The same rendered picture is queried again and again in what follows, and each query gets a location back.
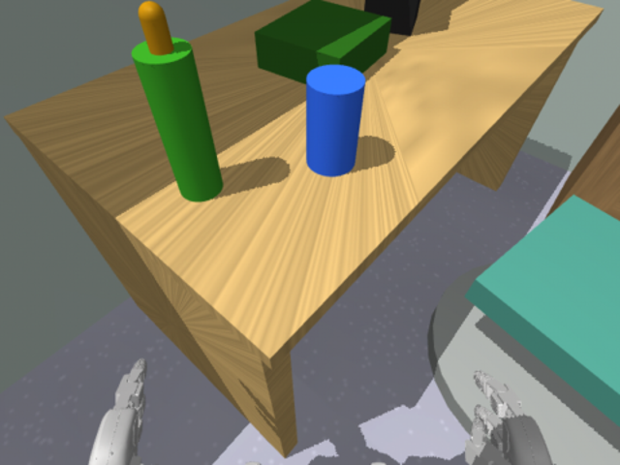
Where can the office chair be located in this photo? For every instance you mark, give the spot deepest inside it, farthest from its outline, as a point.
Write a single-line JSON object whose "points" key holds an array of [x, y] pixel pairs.
{"points": [[544, 319]]}

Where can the right robot hand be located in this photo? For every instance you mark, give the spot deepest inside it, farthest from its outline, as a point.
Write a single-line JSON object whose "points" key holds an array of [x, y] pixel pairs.
{"points": [[515, 441]]}

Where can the desk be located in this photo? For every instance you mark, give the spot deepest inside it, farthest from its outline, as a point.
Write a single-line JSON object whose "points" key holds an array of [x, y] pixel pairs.
{"points": [[236, 282]]}

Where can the left robot hand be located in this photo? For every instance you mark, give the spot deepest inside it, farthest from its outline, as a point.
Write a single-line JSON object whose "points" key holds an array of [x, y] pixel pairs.
{"points": [[119, 433]]}

